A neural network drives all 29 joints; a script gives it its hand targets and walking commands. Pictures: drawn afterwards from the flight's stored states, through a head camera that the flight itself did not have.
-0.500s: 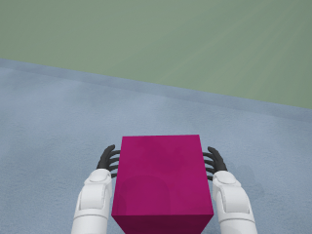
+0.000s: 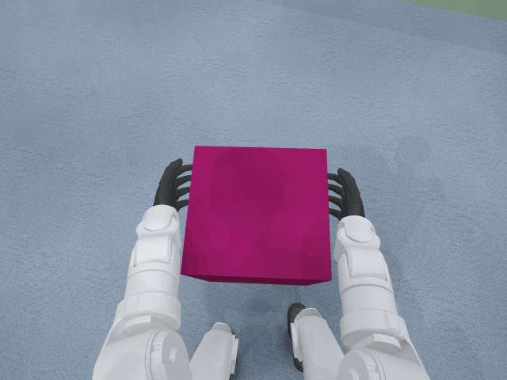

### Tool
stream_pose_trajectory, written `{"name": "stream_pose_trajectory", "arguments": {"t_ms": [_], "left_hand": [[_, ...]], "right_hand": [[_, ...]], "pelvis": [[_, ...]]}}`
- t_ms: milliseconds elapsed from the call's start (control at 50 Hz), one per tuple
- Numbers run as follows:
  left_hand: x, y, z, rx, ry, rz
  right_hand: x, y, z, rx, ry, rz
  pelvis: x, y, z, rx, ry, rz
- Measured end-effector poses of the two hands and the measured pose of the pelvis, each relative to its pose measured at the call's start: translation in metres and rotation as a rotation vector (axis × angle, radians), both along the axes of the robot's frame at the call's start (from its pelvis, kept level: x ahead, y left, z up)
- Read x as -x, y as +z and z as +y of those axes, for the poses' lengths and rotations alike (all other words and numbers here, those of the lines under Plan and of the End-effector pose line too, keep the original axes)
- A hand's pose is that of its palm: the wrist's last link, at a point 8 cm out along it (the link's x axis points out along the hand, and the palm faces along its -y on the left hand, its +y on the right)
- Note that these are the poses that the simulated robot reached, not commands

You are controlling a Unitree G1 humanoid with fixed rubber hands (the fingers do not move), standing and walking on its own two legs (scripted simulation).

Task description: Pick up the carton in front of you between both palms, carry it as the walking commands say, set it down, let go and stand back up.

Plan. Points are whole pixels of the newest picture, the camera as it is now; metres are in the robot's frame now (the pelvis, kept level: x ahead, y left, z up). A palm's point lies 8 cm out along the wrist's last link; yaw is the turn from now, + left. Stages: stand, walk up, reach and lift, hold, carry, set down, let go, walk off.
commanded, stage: set down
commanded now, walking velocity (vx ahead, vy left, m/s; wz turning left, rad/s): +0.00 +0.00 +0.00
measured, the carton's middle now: (258, 225) +0.38 +0.01 -0.14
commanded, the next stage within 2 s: none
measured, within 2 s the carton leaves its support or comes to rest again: rests again in 1.96 s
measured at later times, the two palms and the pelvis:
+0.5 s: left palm (200, 208) +0.43 +0.14 -0.21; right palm (339, 216) +0.41 -0.16 -0.22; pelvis -0.01 +0.02 -0.13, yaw +2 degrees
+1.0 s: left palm (223, 217) +0.46 +0.11 -0.37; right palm (336, 223) +0.44 -0.19 -0.38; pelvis -0.04 +0.01 -0.25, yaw +6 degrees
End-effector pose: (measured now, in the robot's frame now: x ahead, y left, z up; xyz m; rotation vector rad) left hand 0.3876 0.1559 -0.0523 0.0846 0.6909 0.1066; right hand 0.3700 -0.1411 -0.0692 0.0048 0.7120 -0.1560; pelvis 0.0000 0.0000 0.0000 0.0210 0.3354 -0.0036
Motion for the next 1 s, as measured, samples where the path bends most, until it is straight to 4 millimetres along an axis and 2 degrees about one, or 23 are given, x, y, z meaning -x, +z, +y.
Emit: {"name": "stream_pose_trajectory", "arguments": {"t_ms": [60,120,320,460,700,1000], "left_hand": [[-0.007,-0.03,-0.002,0.016,-0.001,-0.017],[-0.015,-0.051,-0.004,0.035,0.006,-0.042],[-0.036,-0.097,-0.009,0.075,0.036,-0.039],[-0.044,-0.141,-0.016,0.073,0.031,-0.017],[-0.055,-0.225,-0.031,0.074,0.028,-0.015],[-0.073,-0.313,-0.045,0.055,0.014,0.004]], "right_hand": [[-0.004,-0.031,-0.002,-0.006,-0.017,-0.018],[-0.01,-0.053,-0.004,-0.013,-0.029,-0.045],[-0.033,-0.097,-0.009,-0.021,-0.035,-0.044],[-0.043,-0.137,-0.017,-0.005,-0.023,-0.022],[-0.056,-0.217,-0.032,0.005,-0.019,-0.019],[-0.073,-0.308,-0.047,0.006,-0.013,-0.001]], "pelvis": [[0.004,-0.018,0.002,-0.005,0.001,0.102],[0.006,-0.038,0.004,-0.009,0.004,0.19],[0.005,-0.088,0.014,-0.012,0.011,0.34],[0.005,-0.12,0.017,-0.015,0.02,0.416],[0.017,-0.181,0.017,-0.028,0.038,0.482],[0.038,-0.249,0.012,-0.044,0.062,0.478]]}}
